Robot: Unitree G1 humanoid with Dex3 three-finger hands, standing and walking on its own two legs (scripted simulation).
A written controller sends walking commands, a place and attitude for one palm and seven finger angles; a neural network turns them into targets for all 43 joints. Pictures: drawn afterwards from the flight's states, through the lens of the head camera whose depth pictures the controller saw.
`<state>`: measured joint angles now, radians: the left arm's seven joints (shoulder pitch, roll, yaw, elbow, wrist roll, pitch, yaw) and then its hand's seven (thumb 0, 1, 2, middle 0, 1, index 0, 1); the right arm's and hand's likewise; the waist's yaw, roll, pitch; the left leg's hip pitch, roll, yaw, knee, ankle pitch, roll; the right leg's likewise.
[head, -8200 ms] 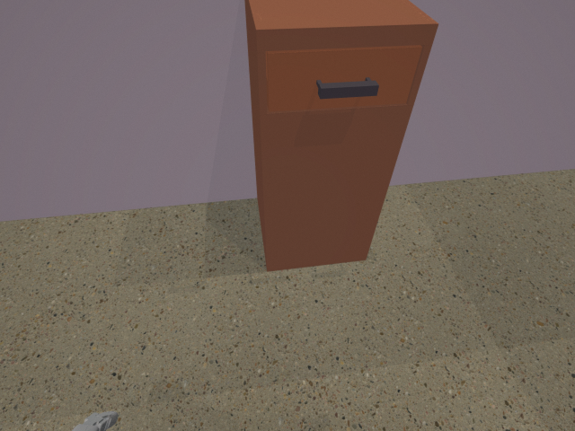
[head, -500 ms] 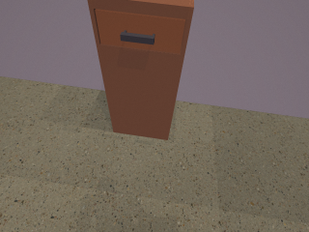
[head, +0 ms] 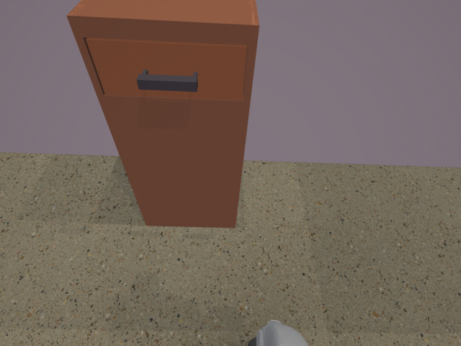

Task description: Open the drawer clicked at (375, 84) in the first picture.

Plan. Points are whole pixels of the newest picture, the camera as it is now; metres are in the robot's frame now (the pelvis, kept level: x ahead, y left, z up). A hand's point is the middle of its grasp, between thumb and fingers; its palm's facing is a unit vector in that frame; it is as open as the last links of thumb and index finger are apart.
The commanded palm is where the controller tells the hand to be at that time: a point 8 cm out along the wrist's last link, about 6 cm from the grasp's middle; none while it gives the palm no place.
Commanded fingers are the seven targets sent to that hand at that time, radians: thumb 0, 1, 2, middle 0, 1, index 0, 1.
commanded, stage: take the last steps up to it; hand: left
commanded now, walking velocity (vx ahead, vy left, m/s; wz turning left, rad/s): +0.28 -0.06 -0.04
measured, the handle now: (169, 78) +0.72 +0.17 +0.07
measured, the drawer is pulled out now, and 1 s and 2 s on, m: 0.00 0.00 0.00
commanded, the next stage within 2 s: come to a stop and stand still in 0.28 s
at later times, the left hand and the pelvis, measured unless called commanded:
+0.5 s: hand out of the picture +0.14 +0.15 -0.17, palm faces +0.10 -0.98 -0.15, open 7.3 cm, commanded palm none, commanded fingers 0.00 0.90 0.90 -0.20 -0.30 -0.20 -0.30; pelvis +0.18 -0.01 +0.00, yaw +0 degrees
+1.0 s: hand (170, 327) +0.18 +0.12 -0.14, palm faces +0.03 -0.95 -0.30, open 7.4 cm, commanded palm none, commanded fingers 0.00 0.90 0.90 -0.20 -0.30 -0.20 -0.30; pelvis +0.13 -0.08 +0.01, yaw -3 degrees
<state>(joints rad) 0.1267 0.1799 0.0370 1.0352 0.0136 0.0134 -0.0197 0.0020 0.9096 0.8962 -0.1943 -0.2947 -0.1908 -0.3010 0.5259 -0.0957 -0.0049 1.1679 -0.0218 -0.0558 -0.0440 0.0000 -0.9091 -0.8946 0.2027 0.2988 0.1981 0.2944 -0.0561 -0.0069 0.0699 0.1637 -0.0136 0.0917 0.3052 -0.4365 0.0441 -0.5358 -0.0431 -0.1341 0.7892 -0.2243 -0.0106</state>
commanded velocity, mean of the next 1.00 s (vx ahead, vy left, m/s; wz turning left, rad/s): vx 0.01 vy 0.02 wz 0.01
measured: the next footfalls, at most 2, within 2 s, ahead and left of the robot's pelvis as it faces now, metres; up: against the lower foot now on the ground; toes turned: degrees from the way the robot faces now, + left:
right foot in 0.08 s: +0.17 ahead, -0.10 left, +0.00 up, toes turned -8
left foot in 0.50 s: +0.28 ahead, +0.12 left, +0.00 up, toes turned +7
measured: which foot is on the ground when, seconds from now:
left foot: down 0.00-0.06, up 0.08-0.48, down 0.50-0.86, up 0.88-1.00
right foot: up 0.00-0.06, down 0.08-0.56, up 0.58-0.86, down 0.88-1.00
